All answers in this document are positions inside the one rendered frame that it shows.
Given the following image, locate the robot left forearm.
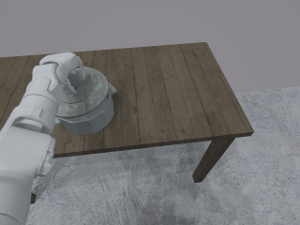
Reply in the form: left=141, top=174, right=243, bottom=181
left=0, top=59, right=68, bottom=144

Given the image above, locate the pot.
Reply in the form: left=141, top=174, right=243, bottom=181
left=54, top=83, right=117, bottom=136

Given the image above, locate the robot left hand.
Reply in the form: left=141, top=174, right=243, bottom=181
left=39, top=52, right=85, bottom=95

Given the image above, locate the table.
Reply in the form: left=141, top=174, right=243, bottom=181
left=0, top=42, right=255, bottom=204

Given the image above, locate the knob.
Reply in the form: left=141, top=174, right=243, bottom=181
left=67, top=72, right=81, bottom=89

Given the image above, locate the lid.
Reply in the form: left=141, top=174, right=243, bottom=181
left=55, top=67, right=109, bottom=119

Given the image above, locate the robot left upper arm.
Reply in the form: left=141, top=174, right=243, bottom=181
left=0, top=126, right=56, bottom=225

